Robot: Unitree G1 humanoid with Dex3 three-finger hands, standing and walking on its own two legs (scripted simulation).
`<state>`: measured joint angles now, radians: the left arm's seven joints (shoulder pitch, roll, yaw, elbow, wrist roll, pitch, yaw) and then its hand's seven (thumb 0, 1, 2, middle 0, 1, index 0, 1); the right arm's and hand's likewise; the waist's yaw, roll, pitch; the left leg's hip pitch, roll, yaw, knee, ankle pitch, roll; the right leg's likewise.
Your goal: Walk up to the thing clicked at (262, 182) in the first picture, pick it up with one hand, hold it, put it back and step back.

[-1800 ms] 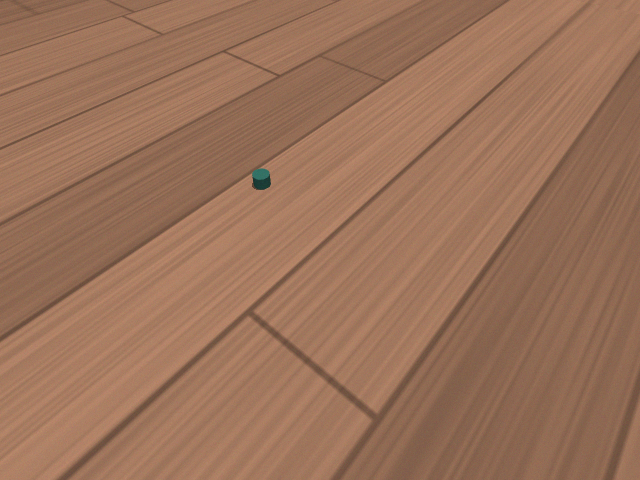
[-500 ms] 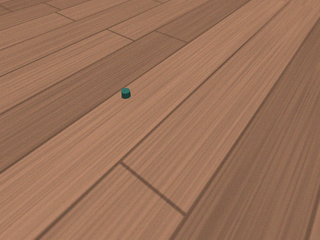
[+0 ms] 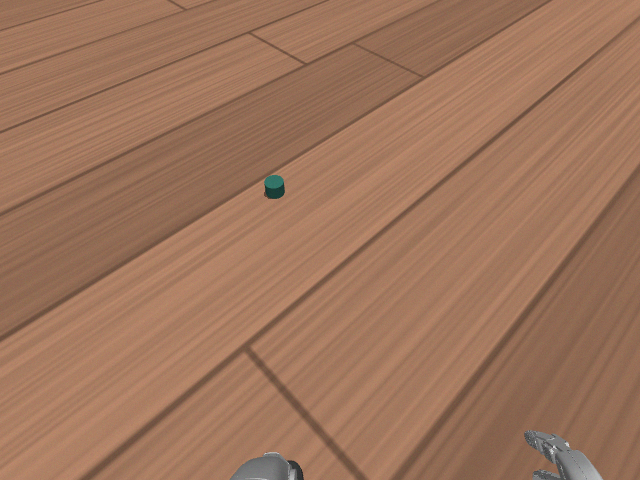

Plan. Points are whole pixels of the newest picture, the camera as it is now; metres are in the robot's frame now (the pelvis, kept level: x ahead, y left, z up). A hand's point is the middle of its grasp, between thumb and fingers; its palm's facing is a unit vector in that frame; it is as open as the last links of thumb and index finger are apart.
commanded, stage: walk up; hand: left
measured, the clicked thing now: (274, 186) +1.27 +0.23 -0.72
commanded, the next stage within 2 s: none
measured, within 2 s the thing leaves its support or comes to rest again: neither
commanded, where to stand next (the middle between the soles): +0.87 +0.02 m, yaw -2 degrees
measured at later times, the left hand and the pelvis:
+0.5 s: hand (187, 349) +0.31 +0.22 -0.10, palm faces -0.01 -0.89 -0.45, open 7.4 cm; pelvis +0.23 -0.07 +0.01, yaw +0 degrees
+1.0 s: hand (193, 268) +0.47 +0.26 -0.13, palm faces -0.02 -0.93 -0.36, open 7.4 cm; pelvis +0.44 -0.02 +0.02, yaw +1 degrees
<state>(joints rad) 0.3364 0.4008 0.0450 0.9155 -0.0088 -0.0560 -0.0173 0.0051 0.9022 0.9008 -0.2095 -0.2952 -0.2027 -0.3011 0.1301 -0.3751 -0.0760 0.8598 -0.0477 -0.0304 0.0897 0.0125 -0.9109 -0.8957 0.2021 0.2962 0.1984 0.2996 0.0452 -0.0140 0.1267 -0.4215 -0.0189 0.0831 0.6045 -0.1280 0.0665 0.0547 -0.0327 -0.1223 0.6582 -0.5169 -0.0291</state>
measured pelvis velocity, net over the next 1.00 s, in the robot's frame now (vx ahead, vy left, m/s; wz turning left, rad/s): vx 0.44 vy -0.02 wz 0.02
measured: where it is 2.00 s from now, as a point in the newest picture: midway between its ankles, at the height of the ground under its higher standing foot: (325, 290)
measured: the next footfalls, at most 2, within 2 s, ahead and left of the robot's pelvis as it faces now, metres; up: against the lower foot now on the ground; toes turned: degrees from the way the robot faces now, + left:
right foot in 0.40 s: +0.34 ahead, -0.18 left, +0.00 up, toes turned -6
left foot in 0.84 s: +0.52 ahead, +0.10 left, +0.00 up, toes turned +6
